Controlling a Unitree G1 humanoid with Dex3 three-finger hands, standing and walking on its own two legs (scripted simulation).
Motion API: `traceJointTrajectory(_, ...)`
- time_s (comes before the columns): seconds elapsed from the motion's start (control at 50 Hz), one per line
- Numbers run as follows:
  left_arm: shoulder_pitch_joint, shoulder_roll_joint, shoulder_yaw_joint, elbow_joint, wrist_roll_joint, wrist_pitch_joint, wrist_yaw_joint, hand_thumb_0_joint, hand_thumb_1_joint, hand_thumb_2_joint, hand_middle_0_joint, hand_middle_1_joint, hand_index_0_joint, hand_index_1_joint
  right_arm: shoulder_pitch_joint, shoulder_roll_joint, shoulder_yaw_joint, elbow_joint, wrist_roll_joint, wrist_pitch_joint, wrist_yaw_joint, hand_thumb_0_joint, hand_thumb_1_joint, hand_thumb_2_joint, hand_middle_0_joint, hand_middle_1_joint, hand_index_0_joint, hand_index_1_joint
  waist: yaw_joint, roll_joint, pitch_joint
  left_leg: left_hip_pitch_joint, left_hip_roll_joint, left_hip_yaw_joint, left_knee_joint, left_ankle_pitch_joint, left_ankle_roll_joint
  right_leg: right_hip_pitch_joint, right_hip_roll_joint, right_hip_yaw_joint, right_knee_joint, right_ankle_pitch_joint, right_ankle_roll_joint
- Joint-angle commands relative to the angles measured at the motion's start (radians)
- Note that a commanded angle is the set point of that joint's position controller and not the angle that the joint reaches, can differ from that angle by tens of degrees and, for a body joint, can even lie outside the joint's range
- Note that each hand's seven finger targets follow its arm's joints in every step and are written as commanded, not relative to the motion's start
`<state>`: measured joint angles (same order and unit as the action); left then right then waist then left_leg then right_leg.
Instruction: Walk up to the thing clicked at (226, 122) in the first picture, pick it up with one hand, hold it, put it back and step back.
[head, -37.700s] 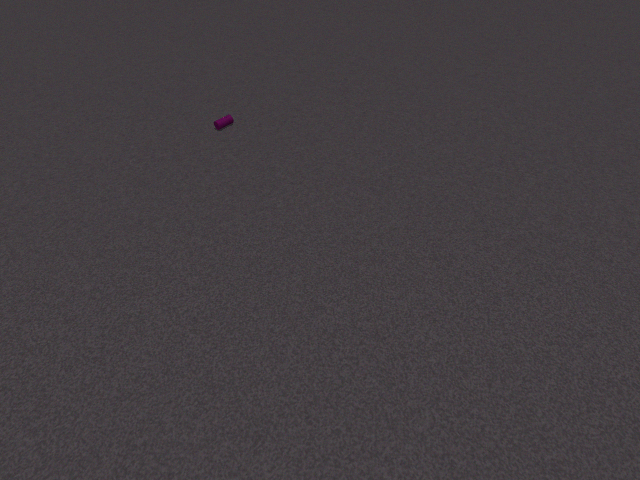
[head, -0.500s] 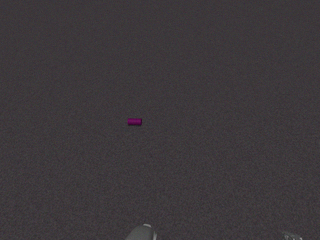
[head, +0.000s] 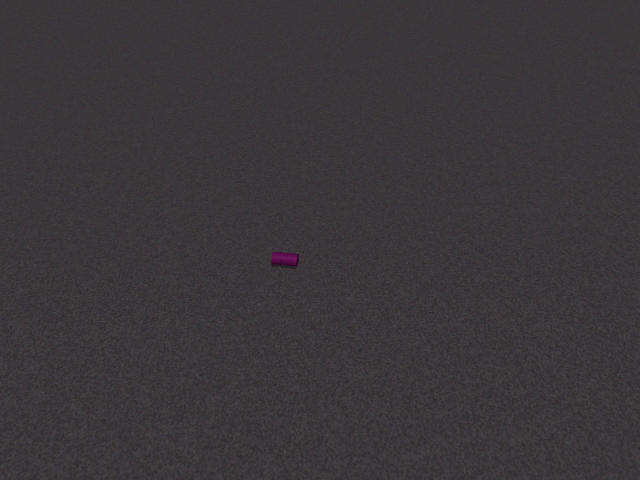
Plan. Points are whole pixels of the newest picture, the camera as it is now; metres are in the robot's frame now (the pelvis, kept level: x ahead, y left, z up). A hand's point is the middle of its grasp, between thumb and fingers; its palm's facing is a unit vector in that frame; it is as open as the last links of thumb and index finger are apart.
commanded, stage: step back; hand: left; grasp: from above
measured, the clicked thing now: (285, 259) +1.10 +0.22 -0.74
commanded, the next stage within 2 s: stand in 0.52 s
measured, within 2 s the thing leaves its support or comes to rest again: neither
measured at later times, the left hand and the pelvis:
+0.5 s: hand out of the picture +0.14 +0.27 -0.14, palm faces +0.02 -0.93 -0.36, open 7.4 cm; pelvis +0.03 +0.01 +0.01, yaw +0 degrees
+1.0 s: hand out of the picture +0.08 +0.24 -0.14, palm faces -0.02 -0.94 -0.33, open 7.4 cm; pelvis +0.01 +0.00 +0.02, yaw +0 degrees
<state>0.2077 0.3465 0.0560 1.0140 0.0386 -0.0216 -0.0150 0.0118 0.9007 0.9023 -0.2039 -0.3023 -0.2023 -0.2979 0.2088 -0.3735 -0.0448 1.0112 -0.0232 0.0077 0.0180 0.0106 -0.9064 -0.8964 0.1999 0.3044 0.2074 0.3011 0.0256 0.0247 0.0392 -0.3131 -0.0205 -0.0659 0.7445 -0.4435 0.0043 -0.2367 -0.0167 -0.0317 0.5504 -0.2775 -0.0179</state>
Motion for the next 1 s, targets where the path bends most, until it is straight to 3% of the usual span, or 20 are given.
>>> traceJointTrajectory(0.0, -0.148, 0.28, 0.059, -0.089, -0.002, -0.027, 0.019, 0.0, 0.9, 0.9, -0.2, -0.3, -0.2, -0.3, 0.03, -0.155, -0.048, -0.035, -0.001, -0.041, -0.006, 0.0, -0.9, -0.9, 0.2, 0.3, 0.2, 0.3, -0.035, -0.173, 0.003, 0.061, 0.025, 0.043, -0.206, 0.066, 0.005, -0.058, -0.206, 0.216, -0.239, -0.214, -0.118)
traceJointTrajectory(0.02, -0.15, 0.26, 0.05, -0.089, -0.004, -0.02, 0.016, 0.0, 0.9, 0.9, -0.2, -0.3, -0.2, -0.3, 0.04, -0.156, -0.053, -0.024, -0.008, -0.046, -0.011, 0.0, -0.9, -0.9, 0.2, 0.3, 0.2, 0.3, -0.048, -0.168, -0.015, 0.136, 0.009, 0.045, -0.304, 0.122, 0.011, -0.079, -0.183, 0.176, -0.171, -0.101, -0.096)
traceJointTrajectory(0.04, -0.129, 0.226, 0.032, -0.088, -0.009, -0.016, 0.013, 0.0, 0.9, 0.9, -0.2, -0.3, -0.2, -0.3, 0.041, -0.168, -0.059, -0.023, -0.015, -0.053, -0.019, 0.0, -0.9, -0.9, 0.2, 0.3, 0.2, 0.3, -0.052, -0.114, -0.034, 0.206, 0.046, -0.016, -0.379, 0.192, 0.014, -0.098, -0.156, 0.134, -0.078, 0.031, -0.066)
traceJointTrajectory(0.06, -0.102, 0.169, 0.014, -0.088, -0.024, -0.013, 0.01, 0.0, 0.9, 0.9, -0.2, -0.3, -0.2, -0.3, 0.013, -0.215, -0.065, -0.031, -0.026, -0.063, -0.027, 0.0, -0.9, -0.9, 0.2, 0.3, 0.2, 0.3, -0.038, 0.057, -0.059, 0.228, 0.208, -0.258, -0.46, 0.225, 0.057, -0.15, -0.072, 0.061, 0.066, 0.082, -0.013)
traceJointTrajectory(0.08, -0.103, 0.184, 0.021, -0.073, -0.039, -0.005, 0.014, 0.0, 0.9, 0.9, -0.2, -0.3, -0.2, -0.3, -0.063, -0.263, -0.064, -0.05, -0.018, -0.064, -0.028, 0.0, -0.9, -0.9, 0.2, 0.3, 0.2, 0.3, -0.004, 0.091, -0.027, 0.138, 0.29, -0.356, -0.473, 0.154, 0.13, -0.136, -0.01, 0.018, 0.058, -0.134, 0.01)
traceJointTrajectory(0.1, -0.114, 0.217, 0.03, -0.058, -0.032, -0.006, 0.018, 0.0, 0.9, 0.9, -0.2, -0.3, -0.2, -0.3, -0.087, -0.261, -0.065, -0.048, -0.009, -0.063, -0.024, 0.0, -0.9, -0.9, 0.2, 0.3, 0.2, 0.3, -0.007, 0.068, -0.025, 0.085, 0.294, -0.325, -0.442, 0.188, 0.164, -0.051, -0.022, 0.039, 0.063, -0.17, 0.001)
traceJointTrajectory(0.12, -0.124, 0.208, 0.023, -0.059, -0.031, -0.011, 0.018, 0.0, 0.9, 0.9, -0.2, -0.3, -0.2, -0.3, -0.099, -0.238, -0.057, -0.044, -0.01, -0.063, -0.023, 0.0, -0.9, -0.9, 0.2, 0.3, 0.2, 0.3, -0.001, 0.052, -0.033, 0.108, 0.259, -0.255, -0.415, 0.283, 0.141, -0.036, -0.022, 0.039, 0.005, -0.128, -0.005)
traceJointTrajectory(0.16, -0.11, 0.213, 0.021, -0.04, -0.031, -0.025, 0.022, 0.0, 0.9, 0.9, -0.2, -0.3, -0.2, -0.3, -0.122, -0.212, -0.047, -0.042, -0.004, -0.059, -0.027, 0.0, -0.9, -0.9, 0.2, 0.3, 0.2, 0.3, 0.006, 0.09, -0.068, 0.13, 0.186, -0.117, -0.331, 0.555, 0.075, 0.059, -0.046, 0.05, -0.094, 0.116, -0.008)
traceJointTrajectory(0.18, -0.091, 0.218, 0.023, -0.028, -0.034, -0.029, 0.025, 0.0, 0.9, 0.9, -0.2, -0.3, -0.2, -0.3, -0.118, -0.195, -0.042, -0.036, 0.004, -0.058, -0.028, 0.0, -0.9, -0.9, 0.2, 0.3, 0.2, 0.3, 0.009, 0.092, -0.099, 0.115, 0.154, -0.082, -0.304, 0.582, 0.049, 0.119, -0.063, 0.071, -0.101, 0.21, -0.014)
traceJointTrajectory(0.22, -0.12, 0.243, 0.026, -0.028, -0.031, -0.029, 0.026, 0.0, 0.9, 0.9, -0.2, -0.3, -0.2, -0.3, -0.086, -0.187, -0.041, -0.026, 0.01, -0.053, -0.032, 0.0, -0.9, -0.9, 0.2, 0.3, 0.2, 0.3, -0.018, 0.046, -0.136, 0.123, 0.12, -0.04, -0.29, 0.591, 0.024, 0.172, -0.096, 0.089, -0.073, 0.323, -0.03)
traceJointTrajectory(0.3, -0.144, 0.229, 0.017, -0.017, -0.032, -0.02, 0.031, 0.0, 0.9, 0.9, -0.2, -0.3, -0.2, -0.3, -0.123, -0.19, -0.044, -0.009, 0.008, -0.047, -0.035, 0.0, -0.9, -0.9, 0.2, 0.3, 0.2, 0.3, -0.013, -0.003, -0.127, 0.151, 0.134, -0.045, -0.297, 0.549, 0.045, 0.143, -0.093, 0.073, -0.079, 0.307, -0.028)
traceJointTrajectory(0.4, -0.173, 0.236, 0.015, 0.002, -0.028, -0.018, 0.03, 0.0, 0.9, 0.9, -0.2, -0.3, -0.2, -0.3, -0.177, -0.178, -0.037, 0.001, 0.003, -0.043, -0.03, 0.0, -0.9, -0.9, 0.2, 0.3, 0.2, 0.3, -0.011, -0.038, -0.072, 0.102, 0.121, -0.04, -0.335, 0.399, 0.041, 0.145, -0.106, 0.099, -0.128, 0.252, -0.025)
traceJointTrajectory(0.48, -0.192, 0.233, 0.018, 0.008, -0.028, -0.02, 0.03, 0.0, 0.9, 0.9, -0.2, -0.3, -0.2, -0.3, -0.182, -0.166, -0.033, 0.015, 0.003, -0.044, -0.027, 0.0, -0.9, -0.9, 0.2, 0.3, 0.2, 0.3, -0.014, -0.04, -0.096, 0.153, 0.122, -0.025, -0.34, 0.492, 0.033, 0.151, -0.108, 0.094, -0.136, 0.301, -0.02)
traceJointTrajectory(0.52, -0.179, 0.194, -0.002, 0.022, -0.041, -0.016, 0.029, 0.0, 0.9, 0.9, -0.2, -0.3, -0.2, -0.3, -0.167, -0.187, -0.024, 0.022, 0.015, -0.052, -0.029, 0.0, -0.9, -0.9, 0.2, 0.3, 0.2, 0.3, -0.019, -0.021, -0.122, 0.246, 0.156, -0.059, -0.362, 0.722, 0.028, 0.163, -0.105, 0.093, -0.139, 0.433, -0.004)
traceJointTrajectory(0.58, -0.183, 0.208, -0.004, 0.03, -0.038, -0.015, 0.034, 0.0, 0.9, 0.9, -0.2, -0.3, -0.2, -0.3, -0.176, -0.18, -0.019, 0.028, 0.02, -0.051, -0.033, 0.0, -0.9, -0.9, 0.2, 0.3, 0.2, 0.3, -0.025, -0.026, -0.146, 0.284, 0.154, -0.045, -0.367, 0.763, 0.022, 0.194, -0.108, 0.089, -0.161, 0.485, -0.002)
traceJointTrajectory(0.64, -0.194, 0.205, -0.008, 0.036, -0.036, -0.013, 0.031, 0.0, 0.9, 0.9, -0.2, -0.3, -0.2, -0.3, -0.204, -0.174, -0.013, 0.028, 0.021, -0.046, -0.031, 0.0, -0.9, -0.9, 0.2, 0.3, 0.2, 0.3, -0.022, -0.027, -0.125, 0.278, 0.148, -0.038, -0.4, 0.654, 0.016, 0.195, -0.111, 0.095, -0.207, 0.419, 0.005)
traceJointTrajectory(0.74, -0.195, 0.209, -0.009, 0.054, -0.03, -0.01, 0.024, 0.0, 0.9, 0.9, -0.2, -0.3, -0.2, -0.3, -0.225, -0.177, -0.007, 0.043, 0.018, -0.04, -0.025, 0.0, -0.9, -0.9, 0.2, 0.3, 0.2, 0.3, -0.019, -0.008, -0.055, 0.223, 0.14, -0.043, -0.469, 0.386, 0.007, 0.152, -0.105, 0.109, -0.275, 0.191, 0.006)
traceJointTrajectory(0.78, -0.195, 0.217, -0.008, 0.056, -0.029, -0.014, 0.023, 0.0, 0.9, 0.9, -0.2, -0.3, -0.2, -0.3, -0.216, -0.178, -0.005, 0.047, 0.016, -0.043, -0.022, 0.0, -0.9, -0.9, 0.2, 0.3, 0.2, 0.3, -0.02, -0.018, -0.073, 0.222, 0.142, -0.043, -0.477, 0.415, 0.007, 0.176, -0.111, 0.11, -0.271, 0.223, 0.002)
traceJointTrajectory(0.88, -0.187, 0.217, -0.011, 0.068, -0.029, -0.016, 0.021, 0.0, 0.9, 0.9, -0.2, -0.3, -0.2, -0.3, -0.211, -0.181, -0.004, 0.059, 0.015, -0.041, -0.02, 0.0, -0.9, -0.9, 0.2, 0.3, 0.2, 0.3, -0.023, -0.015, -0.053, 0.215, 0.136, -0.044, -0.483, 0.304, 0.005, 0.124, -0.111, 0.124, -0.307, 0.12, 0.003)
traceJointTrajectory(0.98, -0.172, 0.217, -0.013, 0.07, -0.03, -0.016, 0.017, 0.0, 0.9, 0.9, -0.2, -0.3, -0.2, -0.3, -0.183, -0.181, 0.001, 0.069, 0.011, -0.044, -0.018, 0.0, -0.9, -0.9, 0.2, 0.3, 0.2, 0.3, -0.018, -0.019, -0.047, 0.193, 0.139, -0.05, -0.493, 0.281, 0.006, 0.122, -0.109, 0.127, -0.302, 0.09, -0.001)
